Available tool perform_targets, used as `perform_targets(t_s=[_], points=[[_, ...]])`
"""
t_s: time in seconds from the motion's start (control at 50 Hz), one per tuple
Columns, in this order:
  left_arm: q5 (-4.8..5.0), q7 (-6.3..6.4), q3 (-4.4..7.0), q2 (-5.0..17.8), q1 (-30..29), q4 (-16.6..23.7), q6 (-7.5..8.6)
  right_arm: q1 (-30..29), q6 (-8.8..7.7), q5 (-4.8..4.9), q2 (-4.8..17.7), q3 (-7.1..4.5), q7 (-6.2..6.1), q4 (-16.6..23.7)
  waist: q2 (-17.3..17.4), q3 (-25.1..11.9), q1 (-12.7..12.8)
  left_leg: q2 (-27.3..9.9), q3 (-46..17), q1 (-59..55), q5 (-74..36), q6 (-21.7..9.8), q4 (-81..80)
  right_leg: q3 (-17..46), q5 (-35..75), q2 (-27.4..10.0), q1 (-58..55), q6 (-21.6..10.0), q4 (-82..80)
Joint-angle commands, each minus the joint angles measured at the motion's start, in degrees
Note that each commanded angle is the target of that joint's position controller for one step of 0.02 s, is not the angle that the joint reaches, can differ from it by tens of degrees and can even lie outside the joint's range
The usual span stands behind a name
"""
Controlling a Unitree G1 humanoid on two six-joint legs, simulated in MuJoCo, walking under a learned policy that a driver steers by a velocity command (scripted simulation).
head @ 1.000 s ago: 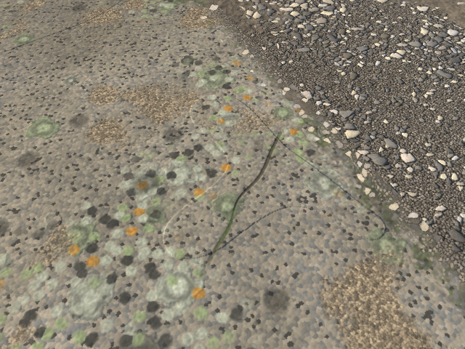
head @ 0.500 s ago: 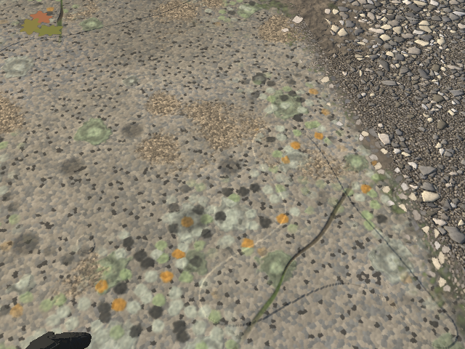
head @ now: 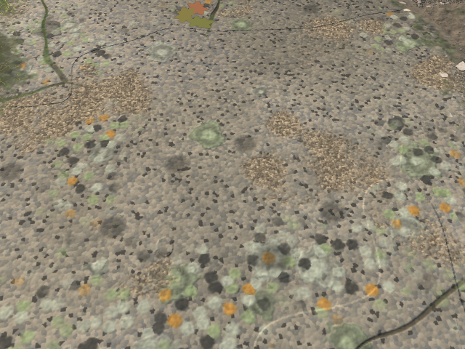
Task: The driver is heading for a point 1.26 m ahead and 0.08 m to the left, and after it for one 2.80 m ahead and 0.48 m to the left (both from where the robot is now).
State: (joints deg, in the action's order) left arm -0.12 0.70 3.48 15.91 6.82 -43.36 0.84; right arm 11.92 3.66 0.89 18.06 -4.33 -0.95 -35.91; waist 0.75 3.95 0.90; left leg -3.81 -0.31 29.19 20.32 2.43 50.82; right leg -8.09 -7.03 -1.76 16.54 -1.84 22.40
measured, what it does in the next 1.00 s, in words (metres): walks ahead, turning left: left foot, then right foot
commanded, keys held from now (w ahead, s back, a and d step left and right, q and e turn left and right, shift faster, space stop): w+q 0.32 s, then w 0.68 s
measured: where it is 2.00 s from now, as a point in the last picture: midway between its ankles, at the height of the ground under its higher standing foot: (179, 165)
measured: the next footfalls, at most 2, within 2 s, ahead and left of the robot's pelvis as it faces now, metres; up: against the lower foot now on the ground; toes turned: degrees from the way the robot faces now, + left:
left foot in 0.14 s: +0.06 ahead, +0.13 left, +0.00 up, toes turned +7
right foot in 0.56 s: +0.41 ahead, -0.03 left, +0.00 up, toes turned +16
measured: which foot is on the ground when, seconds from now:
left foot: up 0.00-0.12, down 0.14-0.58, up 0.60-1.00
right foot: down 0.00-0.12, up 0.14-0.54, down 0.56-1.00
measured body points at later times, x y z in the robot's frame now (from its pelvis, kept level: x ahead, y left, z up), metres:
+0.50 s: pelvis +0.18 +0.05 +0.00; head +0.20 +0.08 +0.44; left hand +0.35 +0.34 -0.09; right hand +0.26 -0.24 -0.10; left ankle +0.02 +0.13 -0.74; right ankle +0.37 -0.05 -0.71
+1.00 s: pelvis +0.46 +0.11 +0.00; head +0.49 +0.13 +0.45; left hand +0.36 +0.38 -0.14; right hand +0.75 -0.03 -0.08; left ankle +0.59 +0.30 -0.71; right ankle +0.38 -0.04 -0.74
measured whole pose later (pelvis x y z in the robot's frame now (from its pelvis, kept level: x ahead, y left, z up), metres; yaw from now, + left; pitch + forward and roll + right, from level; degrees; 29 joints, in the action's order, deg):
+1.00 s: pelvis +0.46 +0.11 +0.00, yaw +17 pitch +2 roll -2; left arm 1.5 -0.8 2.8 16.6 21.0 -51.6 4.0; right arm 3.6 -4.3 0.9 15.0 -1.6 1.5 -37.0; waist 1.8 1.7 6.0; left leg -4.4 -1.5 34.7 -1.1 -0.6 31.8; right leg -1.7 -17.3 2.6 -2.8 -1.0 12.4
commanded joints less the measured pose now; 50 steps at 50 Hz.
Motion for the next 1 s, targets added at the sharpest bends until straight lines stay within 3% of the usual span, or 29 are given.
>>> perform_targets(t_s=[0.02,0.08,0.1,0.12,0.14,0.16,0.18,0.2,0.24,0.3,0.36,0.42,0.46,0.52,0.54,0.56,0.58,0.6,0.62,0.64,0.66,0.68,0.7,0.72,0.8,0.88,0.94,1.0], points=[[1.13,-0.38,3.27,11.73,-3.10,3.72,0.98,1.99,-1.01,0.02,5.01,-1.35,1.05,3.33,-8.57,-8.28,-0.78,-0.11,2.26,-7.28,-0.87,-2.46,-6.08,11.59,-14.35,-16.05,-3.32,-10.08,-12.70],[2.23,-0.97,3.37,12.03,-2.98,2.59,0.73,4.30,-1.51,0.08,4.67,-1.59,1.71,1.53,-6.81,-7.16,-2.79,1.33,5.33,-14.14,-3.01,-5.26,-17.35,9.07,-19.94,-15.91,-2.63,-7.81,-9.87],[2.32,-1.01,3.11,10.91,-2.79,2.13,0.54,7.10,-1.67,0.09,4.68,-1.84,1.68,-0.21,-5.82,-7.09,-3.85,2.85,6.41,-19.07,-3.49,-6.42,-20.93,6.85,-22.42,-14.24,-0.18,-6.25,-6.71],[1.82,-1.20,2.34,8.06,-2.73,1.84,0.44,12.14,-1.80,0.42,5.90,-2.58,1.31,-2.50,-2.16,-6.97,-5.35,3.04,3.74,-25.65,-0.74,-8.40,-24.60,3.24,-24.26,-11.00,4.53,-3.76,1.69],[0.34,-1.91,0.90,3.39,-5.21,3.22,0.64,17.95,-2.20,0.66,10.30,-3.81,0.49,-3.46,11.33,-6.07,-7.00,-8.86,-15.45,-33.00,4.75,-13.78,-31.78,-3.19,-25.84,-4.48,17.63,0.95,24.30],[0.30,-2.07,1.12,4.08,-8.14,6.83,1.89,16.67,-3.65,-0.02,16.74,-4.57,0.90,-1.30,16.24,-2.78,-6.03,-17.20,-40.51,-33.86,16.55,-23.25,-39.12,4.63,-29.45,3.38,35.63,2.36,34.77],[1.49,-2.46,2.05,8.30,-10.33,7.06,3.31,13.52,-5.24,-0.81,12.47,-3.56,1.11,-0.13,9.98,-1.21,-6.19,-17.12,-39.00,-32.44,18.16,-22.98,-42.17,10.98,-24.10,-0.10,37.94,1.10,38.62],[1.97,-2.87,2.60,9.80,-8.84,6.37,4.22,10.74,-6.31,-0.75,9.93,-2.54,0.93,0.13,9.07,0.07,-3.91,-15.28,-33.73,-31.46,13.70,-20.51,-41.57,11.65,-16.86,-1.57,37.63,0.32,37.17],[-0.13,-2.78,2.65,9.44,-7.43,4.21,5.04,8.83,-6.46,0.11,7.61,-1.63,0.47,0.38,6.40,-0.87,-2.73,-11.18,-25.18,-30.68,1.25,-17.05,-40.44,11.04,-8.53,-2.60,33.24,1.70,32.02],[-0.12,-3.15,1.89,6.72,-8.97,3.82,5.29,10.12,-6.47,-0.41,7.85,-1.59,-0.68,0.50,5.19,-2.34,-2.72,-7.21,-17.65,-28.13,-11.39,-15.09,-39.99,9.65,1.35,-0.26,26.24,3.91,23.75],[0.44,-3.57,0.76,4.46,-12.06,4.21,5.09,11.82,-6.37,-0.18,8.43,-1.88,-1.21,-0.46,6.28,-1.64,-4.29,-5.32,-13.31,-24.53,-13.61,-13.78,-39.66,8.88,7.67,1.43,19.90,4.98,13.76],[0.89,-4.16,0.19,4.25,-15.03,5.38,5.21,14.65,-6.39,0.23,8.23,-1.89,-1.02,-2.50,6.67,0.20,-6.07,-6.59,-13.62,-23.73,-13.56,-13.53,-39.33,8.77,9.57,1.46,16.97,4.31,9.38],[1.00,-4.38,0.35,5.36,-14.91,5.72,5.50,14.96,-6.32,0.44,8.33,-1.98,-0.90,-3.46,6.98,1.08,-5.83,-8.16,-14.94,-25.71,-14.65,-13.19,-38.18,9.32,8.33,1.01,16.53,2.99,7.23],[0.80,-4.25,1.11,7.51,-10.72,4.91,5.97,13.89,-5.84,0.27,8.84,-2.23,-0.89,-4.30,8.49,0.01,-3.44,-9.61,-15.41,-29.06,-25.93,-11.95,-33.98,7.78,3.44,1.76,11.76,0.30,5.86],[0.52,-3.85,1.87,8.66,-5.93,3.53,6.03,13.02,-5.64,0.15,8.43,-2.01,-0.90,-4.25,8.19,-3.01,-0.77,-7.72,-13.54,-29.21,-36.03,-10.86,-28.20,6.07,3.31,3.30,5.08,-1.14,4.35],[0.19,-3.43,2.85,10.76,1.95,1.55,6.02,12.90,-5.52,-0.27,7.02,-1.39,-0.90,-4.10,6.95,-9.15,2.75,-4.71,-10.86,-25.82,-41.01,-9.17,-17.88,6.86,4.65,1.98,-7.19,-3.31,5.48],[-0.67,-3.13,3.50,14.38,12.04,0.45,5.93,14.57,-5.51,-1.56,3.89,-0.05,-0.93,-2.99,-1.22,-19.15,5.55,-0.35,-9.06,-13.45,-26.18,-6.88,0.49,20.38,3.80,-9.17,-25.87,-8.06,8.38],[-0.45,-3.70,4.25,16.86,16.70,-2.10,5.46,21.93,-6.50,0.38,-1.18,1.19,-0.66,-2.73,-21.27,-25.77,2.09,9.19,-8.21,5.50,11.25,-3.12,19.01,49.79,-14.53,-20.06,-39.84,-16.22,-2.51],[1.28,-3.78,2.70,11.02,14.46,-1.88,5.56,17.19,-7.19,1.56,5.11,0.09,-0.58,-3.55,-13.44,-19.12,4.10,6.30,-12.02,11.94,11.54,-3.60,24.68,51.63,-24.20,-19.10,-36.05,-14.30,-7.45],[1.19,-3.31,1.99,8.66,10.65,-1.45,5.34,10.11,-7.57,1.89,7.48,-0.57,-0.36,-2.16,-8.99,-11.22,4.34,3.54,-9.89,14.37,6.53,-4.27,24.45,42.08,-21.32,-17.47,-28.58,-12.20,-7.56],[0.48,-3.01,1.59,7.96,7.73,-0.99,5.09,6.53,-7.91,0.99,6.88,-0.30,-0.42,-1.57,-4.05,-7.57,3.02,0.75,-7.64,12.45,2.26,-4.53,22.30,35.65,-14.06,-15.30,-21.16,-11.31,-8.18],[-0.09,-2.85,1.27,6.86,6.02,-0.91,4.96,4.84,-8.18,0.08,6.26,-0.43,-0.28,-1.19,-3.22,-5.19,1.68,-1.06,-6.77,10.86,-0.73,-4.46,18.92,31.48,-8.54,-13.33,-15.79,-11.29,-9.25],[-0.71,-2.62,0.87,6.00,5.24,-0.89,5.12,5.56,-8.10,-0.05,5.31,-0.40,-0.01,-1.39,-4.59,-5.11,0.15,-2.48,-6.72,7.93,-2.63,-4.48,17.08,28.57,-5.03,-11.87,-12.67,-11.09,-10.47],[-0.56,-2.50,0.74,5.55,5.11,-1.11,5.27,6.38,-7.92,0.07,4.13,-0.19,0.17,-1.78,-5.63,-5.10,-0.54,-2.92,-6.20,6.64,-3.16,-4.24,15.38,26.60,-2.88,-11.05,-11.17,-11.47,-11.74],[0.65,-1.81,1.21,8.07,6.70,-2.56,5.58,1.37,-7.59,-0.78,1.54,0.97,0.34,0.05,-4.49,-1.92,-0.36,-4.21,-3.59,9.50,-7.86,-1.97,4.33,20.01,4.83,-10.96,-7.91,-12.90,-15.55],[1.22,-1.47,1.35,9.59,9.19,-3.44,4.89,-6.48,-8.56,-0.47,0.10,1.86,1.38,1.58,-3.74,-0.87,2.35,-1.98,-0.62,4.90,-21.65,-1.65,-11.89,12.82,9.03,-7.69,-7.12,-10.15,-15.61],[1.70,-1.41,1.43,10.45,13.22,-5.09,4.14,-11.04,-8.90,0.18,0.65,1.77,2.24,2.92,-3.84,-0.25,3.98,-0.60,-0.33,3.46,-24.99,-2.22,-17.57,13.03,8.88,-9.70,-11.00,-9.42,-14.57],[1.82,-1.08,1.77,11.37,14.31,-6.19,2.93,-12.04,-9.01,0.14,2.37,1.15,2.93,3.79,-4.30,-0.39,2.70,0.35,-0.64,3.07,-19.96,-4.36,-20.85,13.49,13.83,-12.46,-17.55,-7.88,-10.80]])
Keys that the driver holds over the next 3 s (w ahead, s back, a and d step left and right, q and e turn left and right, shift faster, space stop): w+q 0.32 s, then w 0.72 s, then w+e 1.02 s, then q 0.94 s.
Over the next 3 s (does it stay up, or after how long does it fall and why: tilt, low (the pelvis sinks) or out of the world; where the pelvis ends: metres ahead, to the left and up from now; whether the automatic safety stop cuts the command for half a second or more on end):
stays up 1.22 0.23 -0.01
